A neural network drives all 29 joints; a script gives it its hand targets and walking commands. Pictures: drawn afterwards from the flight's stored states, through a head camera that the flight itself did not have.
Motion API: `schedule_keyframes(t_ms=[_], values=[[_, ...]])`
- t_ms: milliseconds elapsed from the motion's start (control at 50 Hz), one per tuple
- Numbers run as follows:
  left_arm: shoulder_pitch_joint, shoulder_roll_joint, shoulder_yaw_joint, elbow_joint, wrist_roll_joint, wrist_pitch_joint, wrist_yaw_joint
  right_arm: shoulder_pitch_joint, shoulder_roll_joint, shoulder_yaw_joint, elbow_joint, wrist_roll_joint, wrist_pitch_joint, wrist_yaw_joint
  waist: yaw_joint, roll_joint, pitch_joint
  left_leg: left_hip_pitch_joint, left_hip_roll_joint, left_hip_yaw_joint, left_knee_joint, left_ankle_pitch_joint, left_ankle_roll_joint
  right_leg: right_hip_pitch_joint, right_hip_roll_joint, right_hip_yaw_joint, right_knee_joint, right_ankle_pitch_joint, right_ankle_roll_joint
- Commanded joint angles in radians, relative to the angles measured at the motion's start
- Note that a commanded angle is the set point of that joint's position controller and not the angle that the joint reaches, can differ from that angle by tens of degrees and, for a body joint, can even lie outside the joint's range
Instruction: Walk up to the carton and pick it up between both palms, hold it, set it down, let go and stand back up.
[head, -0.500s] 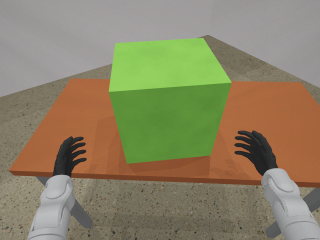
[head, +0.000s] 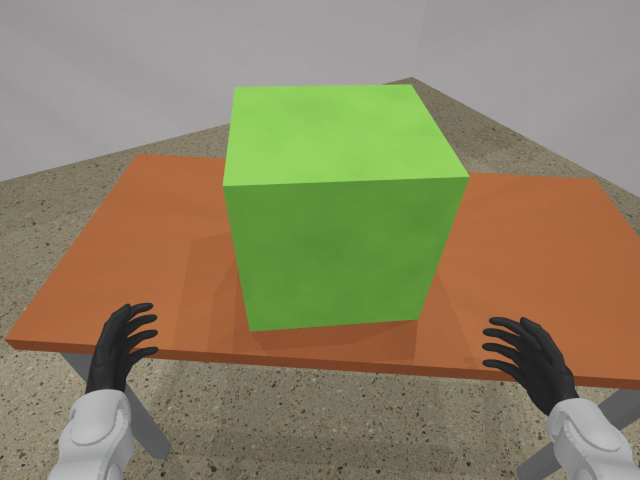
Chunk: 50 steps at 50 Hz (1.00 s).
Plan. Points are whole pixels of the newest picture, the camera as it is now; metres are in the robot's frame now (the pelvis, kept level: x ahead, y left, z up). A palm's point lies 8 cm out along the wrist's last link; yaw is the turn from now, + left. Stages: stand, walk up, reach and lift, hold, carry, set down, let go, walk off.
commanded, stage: set down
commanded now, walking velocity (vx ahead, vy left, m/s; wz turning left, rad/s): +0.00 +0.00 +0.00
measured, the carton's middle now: (330, 208) +0.53 +0.05 +0.07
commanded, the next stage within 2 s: let go in 1.82 s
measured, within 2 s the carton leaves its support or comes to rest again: neither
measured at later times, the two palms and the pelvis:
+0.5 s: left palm (112, 407) +0.20 +0.27 +0.02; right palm (549, 413) +0.25 -0.24 +0.01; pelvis +0.01 +0.00 +0.00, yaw +0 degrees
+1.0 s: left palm (128, 423) +0.20 +0.27 -0.02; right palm (547, 417) +0.25 -0.24 -0.01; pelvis +0.03 +0.00 +0.00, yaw +0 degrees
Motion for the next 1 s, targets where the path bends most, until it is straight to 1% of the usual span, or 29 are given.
schedule_keyframes(t_ms=[0, 20, 40, 60, 80, 120, 160, 180, 200, 220, 240, 260, 280, 300, 360, 420, 460, 500, 540, 580, 620, 660, 740, 780, 820, 860, 920, 940, 980], values=[[-0.011, 0.092, -0.066, -0.275, -0.049, -0.027, 0.004, 0.007, -0.273, -0.156, -0.371, -0.002, -0.038, 0.007, -0.046, -0.011, -0.139, 0.354, -0.043, 0.002, -0.129, -0.061, 0.012, 0.068, 0.022, -0.079, -0.208, -0.125, -0.058], [0.027, 0.080, -0.090, -0.242, -0.040, -0.011, -0.001, 0.052, -0.276, -0.171, -0.353, -0.016, -0.032, 0.003, -0.078, 0.014, -0.107, 0.359, -0.045, 0.002, -0.134, -0.066, 0.013, 0.075, 0.019, -0.080, -0.212, -0.122, -0.063], [-0.001, 0.100, -0.071, -0.297, -0.040, -0.034, 0.009, 0.038, -0.266, -0.171, -0.361, -0.006, -0.036, 0.007, -0.058, 0.020, -0.112, 0.344, -0.039, 0.000, -0.142, -0.079, 0.005, 0.070, 0.020, -0.088, -0.200, -0.123, -0.058], [0.015, 0.100, -0.078, -0.256, -0.049, -0.034, -0.005, 0.064, -0.243, -0.164, -0.371, -0.025, -0.035, -0.002, -0.075, -0.013, -0.105, 0.343, -0.046, 0.007, -0.120, -0.053, 0.013, 0.072, 0.014, -0.078, -0.212, -0.114, -0.057], [0.015, 0.085, -0.079, -0.213, -0.034, -0.026, -0.008, 0.064, -0.236, -0.149, -0.319, -0.034, -0.028, 0.001, -0.073, 0.010, -0.067, 0.353, -0.043, 0.002, -0.128, -0.091, 0.010, 0.051, 0.014, -0.073, -0.214, -0.145, -0.061], [0.010, 0.097, -0.070, -0.263, -0.048, -0.047, -0.007, 0.088, -0.226, -0.135, -0.357, -0.029, -0.032, 0.000, -0.065, 0.002, -0.099, 0.344, -0.049, 0.008, -0.115, -0.057, 0.014, 0.052, 0.012, -0.072, -0.208, -0.138, -0.057], [0.041, 0.067, -0.083, -0.174, -0.027, -0.035, -0.014, 0.093, -0.214, -0.126, -0.321, -0.034, -0.021, 0.004, -0.066, 0.020, -0.036, 0.345, -0.051, 0.012, -0.123, -0.066, 0.020, 0.042, 0.011, -0.071, -0.217, -0.155, -0.059], [0.025, 0.075, -0.087, -0.227, -0.038, -0.056, -0.007, 0.089, -0.236, -0.139, -0.362, -0.039, -0.031, 0.003, -0.074, -0.017, -0.087, 0.336, -0.035, -0.007, -0.125, -0.064, 0.022, 0.055, 0.020, -0.081, -0.201, -0.134, -0.064], [0.051, 0.062, -0.087, -0.165, -0.027, -0.035, -0.015, 0.110, -0.215, -0.129, -0.307, -0.053, -0.024, 0.000, -0.071, 0.026, -0.039, 0.328, -0.050, 0.008, -0.126, -0.081, 0.010, 0.058, 0.011, -0.073, -0.211, -0.158, -0.063], [0.048, 0.078, -0.094, -0.178, -0.033, -0.039, -0.019, 0.102, -0.208, -0.127, -0.317, -0.054, -0.019, -0.003, -0.073, 0.018, -0.045, 0.329, -0.048, 0.001, -0.127, -0.081, 0.017, 0.059, 0.005, -0.070, -0.216, -0.150, -0.062], [0.038, 0.073, -0.083, -0.136, -0.011, -0.031, -0.018, 0.094, -0.213, -0.130, -0.309, -0.052, -0.018, 0.001, -0.056, 0.018, -0.042, 0.341, -0.046, 0.004, -0.128, -0.104, 0.013, 0.035, 0.006, -0.074, -0.215, -0.181, -0.062], [0.042, 0.070, -0.092, -0.100, -0.021, -0.030, -0.031, 0.115, -0.184, -0.125, -0.288, -0.074, -0.010, -0.004, -0.071, 0.016, -0.026, 0.331, -0.048, 0.010, -0.131, -0.132, 0.024, 0.041, 0.001, -0.065, -0.227, -0.216, -0.060], [0.016, 0.087, -0.086, -0.153, -0.026, -0.038, -0.021, 0.084, -0.191, -0.125, -0.311, -0.067, -0.021, -0.004, -0.057, 0.018, -0.047, 0.321, -0.046, 0.011, -0.125, -0.109, 0.023, 0.040, 0.004, -0.069, -0.214, -0.203, -0.059], [0.032, 0.064, -0.107, -0.149, -0.037, -0.038, -0.025, 0.097, -0.189, -0.120, -0.313, -0.074, -0.023, -0.007, -0.072, 0.003, -0.034, 0.335, -0.046, 0.007, -0.133, -0.113, 0.020, 0.043, 0.006, -0.072, -0.226, -0.189, -0.057], [0.004, 0.058, -0.118, -0.082, -0.019, -0.027, -0.029, 0.080, -0.185, -0.123, -0.230, -0.086, -0.004, 0.003, -0.077, 0.045, 0.002, 0.297, -0.029, -0.011, -0.156, -0.194, 0.022, 0.036, 0.009, -0.079, -0.209, -0.223, -0.062], [0.025, 0.059, -0.119, -0.040, -0.018, -0.017, -0.037, 0.084, -0.155, -0.111, -0.250, -0.111, 0.001, -0.001, -0.056, 0.018, -0.018, 0.306, -0.041, 0.005, -0.142, -0.194, 0.022, 0.033, 0.000, -0.073, -0.229, -0.250, -0.062], [0.031, 0.051, -0.132, -0.111, -0.021, -0.026, -0.026, 0.086, -0.174, -0.144, -0.255, -0.106, -0.015, 0.006, -0.065, 0.047, -0.053, 0.305, -0.027, -0.010, -0.148, -0.148, 0.015, 0.055, 0.014, -0.095, -0.202, -0.187, -0.065], [0.074, 0.038, -0.138, -0.049, -0.011, -0.024, -0.031, 0.126, -0.151, -0.127, -0.198, -0.119, -0.008, 0.001, -0.068, 0.036, -0.027, 0.330, -0.049, 0.010, -0.128, -0.106, 0.009, 0.046, 0.005, -0.082, -0.224, -0.186, -0.059], [0.055, 0.071, -0.116, -0.118, -0.024, -0.046, -0.030, 0.138, -0.123, -0.115, -0.234, -0.114, -0.023, -0.007, -0.069, 0.022, -0.090, 0.321, -0.053, 0.008, -0.115, -0.091, 0.020, 0.077, 0.000, -0.067, -0.217, -0.174, -0.054], [0.067, 0.068, -0.119, -0.085, -0.016, -0.037, -0.029, 0.130, -0.114, -0.106, -0.221, -0.126, -0.024, -0.007, -0.047, 0.033, -0.069, 0.326, -0.052, 0.008, -0.111, -0.079, 0.016, 0.059, 0.003, -0.074, -0.214, -0.163, -0.053], [0.074, 0.055, -0.129, -0.047, -0.011, -0.041, -0.036, 0.137, -0.111, -0.103, -0.159, -0.140, -0.029, -0.013, -0.069, 0.025, -0.054, 0.332, -0.050, 0.005, -0.106, -0.068, 0.019, 0.058, 0.002, -0.073, -0.206, -0.158, -0.054], [0.116, 0.041, -0.136, -0.067, -0.012, -0.042, -0.037, 0.171, -0.111, -0.089, -0.170, -0.125, -0.031, -0.009, -0.071, 0.051, -0.066, 0.350, -0.050, 0.001, -0.104, -0.006, 0.016, 0.072, 0.007, -0.078, -0.207, -0.088, -0.053], [0.152, 0.039, -0.122, -0.004, 0.005, -0.036, -0.063, 0.201, -0.097, -0.078, -0.121, -0.147, -0.042, -0.030, -0.078, 0.019, -0.047, 0.362, -0.064, 0.006, -0.086, 0.051, 0.011, 0.103, 0.011, -0.076, -0.208, -0.024, -0.040], [0.132, 0.073, -0.093, -0.010, 0.001, -0.059, -0.072, 0.193, -0.053, -0.050, -0.179, -0.153, -0.060, -0.040, -0.066, -0.004, -0.102, 0.333, -0.072, 0.016, -0.075, 0.029, 0.021, 0.130, -0.004, -0.066, -0.196, -0.025, -0.026], [0.168, 0.062, -0.077, -0.048, 0.020, -0.068, -0.067, 0.229, -0.082, -0.048, -0.142, -0.131, -0.070, -0.038, -0.051, 0.041, -0.093, 0.364, -0.069, 0.010, -0.075, 0.115, 0.010, 0.149, 0.007, -0.073, -0.189, 0.054, -0.034], [0.183, 0.050, -0.082, 0.005, 0.031, -0.073, -0.081, 0.234, -0.078, -0.038, -0.103, -0.139, -0.076, -0.048, -0.070, 0.026, -0.083, 0.363, -0.076, 0.010, -0.061, 0.140, 0.005, 0.151, 0.006, -0.067, -0.183, 0.104, -0.028], [0.146, 0.060, -0.084, 0.104, 0.035, -0.074, -0.098, 0.228, -0.018, -0.017, -0.039, -0.161, -0.071, -0.061, -0.083, 0.012, -0.033, 0.359, -0.076, 0.015, -0.065, 0.061, 0.015, 0.111, -0.006, -0.059, -0.201, 0.024, -0.019], [0.138, 0.070, -0.085, 0.041, 0.020, -0.092, -0.093, 0.231, -0.011, -0.015, -0.079, -0.162, -0.085, -0.064, -0.076, 0.014, -0.072, 0.379, -0.070, 0.017, -0.065, 0.086, 0.018, 0.116, -0.001, -0.065, -0.199, 0.027, -0.022], [0.132, 0.076, -0.087, 0.083, 0.031, -0.104, -0.096, 0.217, -0.005, -0.003, -0.039, -0.177, -0.092, -0.069, -0.066, 0.014, -0.054, 0.374, -0.069, 0.013, -0.064, 0.081, 0.017, 0.107, -0.008, -0.061, -0.199, 0.044, -0.023]])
